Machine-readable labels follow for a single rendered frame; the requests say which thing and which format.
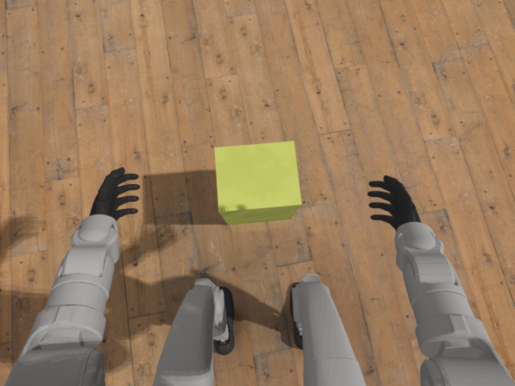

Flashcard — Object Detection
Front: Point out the left robot foot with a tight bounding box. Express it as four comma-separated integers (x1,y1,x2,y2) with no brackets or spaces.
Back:
214,286,234,355

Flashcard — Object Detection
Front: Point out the robot left forearm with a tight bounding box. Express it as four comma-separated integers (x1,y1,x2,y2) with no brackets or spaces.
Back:
4,214,119,386

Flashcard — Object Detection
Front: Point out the right robot hand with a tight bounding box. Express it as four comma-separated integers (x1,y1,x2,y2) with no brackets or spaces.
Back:
368,175,421,231

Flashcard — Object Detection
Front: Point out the robot right upper arm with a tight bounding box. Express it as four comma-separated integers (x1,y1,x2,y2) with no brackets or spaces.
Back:
420,356,513,386

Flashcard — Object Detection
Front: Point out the carton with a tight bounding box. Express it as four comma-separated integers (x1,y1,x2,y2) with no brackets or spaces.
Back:
214,141,302,224

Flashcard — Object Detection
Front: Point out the right robot thigh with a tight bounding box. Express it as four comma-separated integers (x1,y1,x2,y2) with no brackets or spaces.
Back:
292,281,366,386

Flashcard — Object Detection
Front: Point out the left robot hand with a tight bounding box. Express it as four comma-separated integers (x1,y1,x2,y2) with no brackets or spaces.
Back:
89,167,140,221

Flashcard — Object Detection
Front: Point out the robot right forearm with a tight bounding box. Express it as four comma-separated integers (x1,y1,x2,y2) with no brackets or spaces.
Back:
395,222,515,386

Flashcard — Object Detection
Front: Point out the robot left upper arm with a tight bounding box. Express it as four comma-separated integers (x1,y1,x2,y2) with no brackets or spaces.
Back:
10,346,105,386

